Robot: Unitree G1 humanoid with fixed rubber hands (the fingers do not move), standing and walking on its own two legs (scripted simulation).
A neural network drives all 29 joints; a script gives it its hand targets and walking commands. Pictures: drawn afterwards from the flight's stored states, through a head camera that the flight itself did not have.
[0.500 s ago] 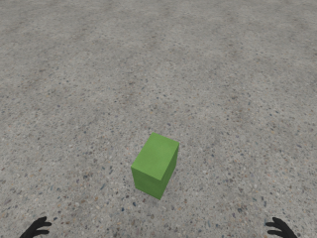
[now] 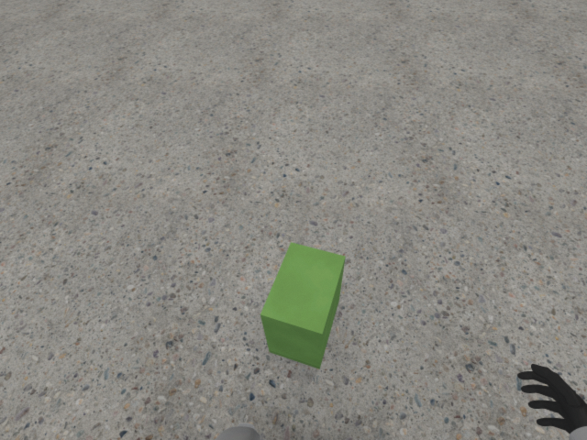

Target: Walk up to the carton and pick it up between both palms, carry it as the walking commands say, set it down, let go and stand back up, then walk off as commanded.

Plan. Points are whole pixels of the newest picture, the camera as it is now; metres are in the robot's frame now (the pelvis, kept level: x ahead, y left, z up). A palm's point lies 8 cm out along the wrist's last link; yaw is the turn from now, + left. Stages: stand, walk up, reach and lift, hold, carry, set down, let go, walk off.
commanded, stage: walk up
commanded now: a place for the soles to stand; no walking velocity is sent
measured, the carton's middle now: (305, 306) +0.59 +0.00 -0.59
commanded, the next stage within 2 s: reach and lift in 1.84 s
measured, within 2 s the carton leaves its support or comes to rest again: neither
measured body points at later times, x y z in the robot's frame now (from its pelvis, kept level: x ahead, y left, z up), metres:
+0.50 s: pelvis +0.10 +0.13 +0.00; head +0.11 +0.10 +0.45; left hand +0.25 +0.47 -0.05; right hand +0.12 -0.23 -0.09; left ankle +0.21 +0.27 -0.70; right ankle +0.08 -0.04 -0.70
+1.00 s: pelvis +0.14 +0.15 +0.02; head +0.16 +0.15 +0.46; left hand +0.37 +0.42 -0.08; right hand +0.11 -0.20 -0.07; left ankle +0.21 +0.27 -0.70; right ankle +0.10 +0.03 -0.70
